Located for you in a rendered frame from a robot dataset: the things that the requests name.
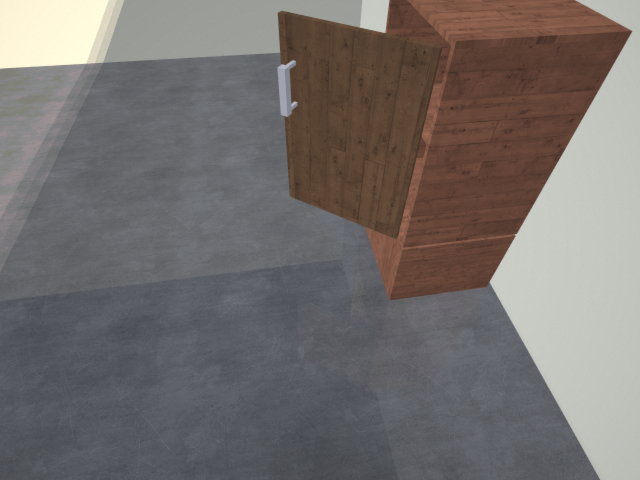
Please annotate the cupboard door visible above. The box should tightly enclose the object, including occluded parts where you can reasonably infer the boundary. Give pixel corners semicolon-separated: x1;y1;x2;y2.
278;11;443;239

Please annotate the handle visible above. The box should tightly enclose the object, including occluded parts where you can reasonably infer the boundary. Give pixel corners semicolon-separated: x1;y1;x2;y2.
277;60;298;117

